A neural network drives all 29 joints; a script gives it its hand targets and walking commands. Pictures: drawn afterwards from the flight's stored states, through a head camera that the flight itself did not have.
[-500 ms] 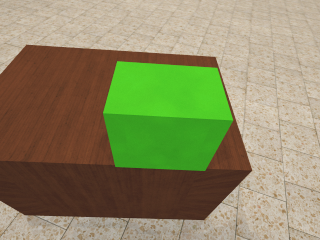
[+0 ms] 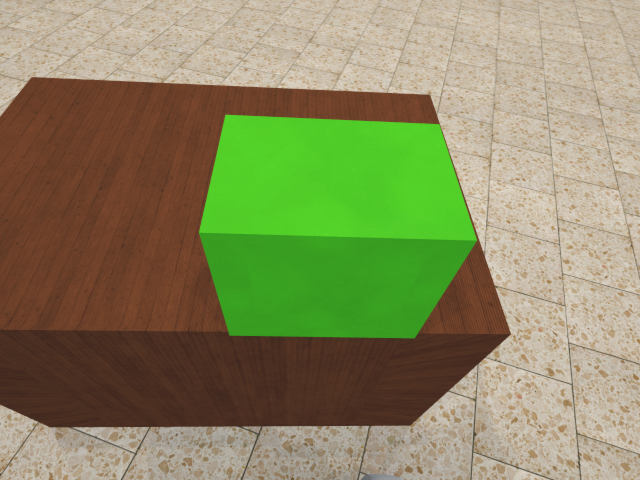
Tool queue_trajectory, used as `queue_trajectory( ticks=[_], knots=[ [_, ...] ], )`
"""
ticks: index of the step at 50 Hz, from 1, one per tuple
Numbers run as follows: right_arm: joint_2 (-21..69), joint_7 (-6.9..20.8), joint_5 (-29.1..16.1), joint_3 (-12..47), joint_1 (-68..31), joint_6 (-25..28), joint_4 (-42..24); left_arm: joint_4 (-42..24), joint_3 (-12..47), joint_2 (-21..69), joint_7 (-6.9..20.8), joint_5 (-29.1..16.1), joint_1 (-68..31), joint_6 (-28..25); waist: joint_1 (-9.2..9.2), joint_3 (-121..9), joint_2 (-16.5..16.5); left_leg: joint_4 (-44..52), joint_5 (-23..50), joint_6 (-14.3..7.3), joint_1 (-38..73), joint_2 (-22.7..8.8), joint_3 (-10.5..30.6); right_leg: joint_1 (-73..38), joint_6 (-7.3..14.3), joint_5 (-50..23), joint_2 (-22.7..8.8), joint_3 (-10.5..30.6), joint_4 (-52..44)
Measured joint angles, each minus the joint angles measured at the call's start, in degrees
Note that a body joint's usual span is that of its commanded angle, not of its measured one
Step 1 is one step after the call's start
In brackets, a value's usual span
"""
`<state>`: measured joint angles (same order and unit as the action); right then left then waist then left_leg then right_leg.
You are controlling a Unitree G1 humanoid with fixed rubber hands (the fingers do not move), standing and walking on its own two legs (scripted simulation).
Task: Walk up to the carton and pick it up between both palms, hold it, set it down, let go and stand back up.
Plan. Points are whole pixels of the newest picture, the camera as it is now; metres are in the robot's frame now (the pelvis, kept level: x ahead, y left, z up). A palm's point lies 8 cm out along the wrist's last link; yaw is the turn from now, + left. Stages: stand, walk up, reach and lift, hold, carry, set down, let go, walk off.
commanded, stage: stand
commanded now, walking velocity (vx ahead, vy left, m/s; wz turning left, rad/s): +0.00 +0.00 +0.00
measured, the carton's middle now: (328, 236) +0.42 -0.01 +0.02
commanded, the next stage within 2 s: reach and lift in 0.64 s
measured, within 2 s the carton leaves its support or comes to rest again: neither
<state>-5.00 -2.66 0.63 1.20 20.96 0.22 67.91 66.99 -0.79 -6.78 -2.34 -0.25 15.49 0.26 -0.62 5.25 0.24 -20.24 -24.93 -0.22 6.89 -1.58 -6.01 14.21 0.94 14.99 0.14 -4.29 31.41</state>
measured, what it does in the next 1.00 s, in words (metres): shifts its weight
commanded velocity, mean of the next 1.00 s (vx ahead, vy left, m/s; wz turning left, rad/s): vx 0.00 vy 0.00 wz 0.00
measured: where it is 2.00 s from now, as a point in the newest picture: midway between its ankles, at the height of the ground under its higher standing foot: outside the picture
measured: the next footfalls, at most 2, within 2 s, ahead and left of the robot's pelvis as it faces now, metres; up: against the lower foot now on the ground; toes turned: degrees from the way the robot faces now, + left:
none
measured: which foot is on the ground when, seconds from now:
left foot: down 0.00-1.00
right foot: down 0.00-1.00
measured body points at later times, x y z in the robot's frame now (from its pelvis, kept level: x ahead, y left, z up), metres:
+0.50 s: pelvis +0.01 +0.00 +0.00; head +0.04 +0.01 +0.45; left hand +0.01 +0.22 -0.17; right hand -0.03 -0.20 -0.16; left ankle -0.15 +0.09 -0.73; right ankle +0.02 -0.11 -0.73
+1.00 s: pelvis -0.07 +0.00 -0.01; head -0.03 +0.01 +0.44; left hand +0.13 +0.24 -0.09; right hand +0.15 -0.20 -0.11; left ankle -0.15 +0.10 -0.73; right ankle +0.02 -0.11 -0.73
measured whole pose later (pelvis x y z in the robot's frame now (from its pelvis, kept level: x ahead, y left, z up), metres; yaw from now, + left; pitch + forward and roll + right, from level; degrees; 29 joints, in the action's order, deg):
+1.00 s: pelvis -0.07 +0.00 -0.01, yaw +3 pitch +0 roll -3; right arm -12.3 -2.8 -16.5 6.8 -9.8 -21.3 43.3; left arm 21.5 -7.2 -11.6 8.3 5.1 -4.9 49.1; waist 2.6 5.6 -2.3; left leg -41.4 -28.0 1.6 -12.5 -4.1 -1.9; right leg 22.6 1.7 8.7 0.4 -8.4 31.7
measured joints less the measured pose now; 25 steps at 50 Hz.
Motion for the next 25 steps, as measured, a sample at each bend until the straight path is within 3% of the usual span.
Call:
queue_trajectory(
  ticks=[25],
  knots=[
    [-1.0, -0.8, -0.5, -0.6, -1.7, 0.3, -1.3, -1.2, -0.9, -0.2, -0.4, -0.2, -1.4, -0.3, -0.76, -0.7, -1.3, -0.4, -1.5, 0.1, 1.1, -0.7, 0.2, -1.0, -0.2, 1.8, 0.5, -0.5, 0.8]
  ],
)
